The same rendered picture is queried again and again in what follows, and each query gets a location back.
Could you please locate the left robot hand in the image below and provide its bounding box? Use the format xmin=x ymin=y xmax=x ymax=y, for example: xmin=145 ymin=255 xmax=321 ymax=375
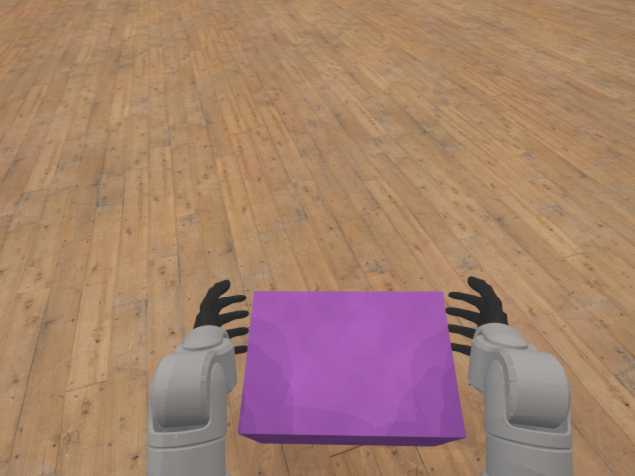
xmin=193 ymin=280 xmax=249 ymax=354

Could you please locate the left robot forearm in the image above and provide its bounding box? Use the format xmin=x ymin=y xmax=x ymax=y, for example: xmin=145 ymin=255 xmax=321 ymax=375
xmin=146 ymin=325 xmax=237 ymax=476

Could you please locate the right robot forearm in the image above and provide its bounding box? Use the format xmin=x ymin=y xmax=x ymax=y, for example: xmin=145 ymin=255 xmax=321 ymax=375
xmin=468 ymin=323 xmax=573 ymax=476

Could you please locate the right robot hand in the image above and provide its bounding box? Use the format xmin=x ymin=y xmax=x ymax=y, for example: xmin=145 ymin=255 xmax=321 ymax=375
xmin=445 ymin=276 xmax=508 ymax=356

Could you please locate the carton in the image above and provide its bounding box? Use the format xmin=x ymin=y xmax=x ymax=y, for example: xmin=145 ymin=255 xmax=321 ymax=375
xmin=238 ymin=291 xmax=466 ymax=447

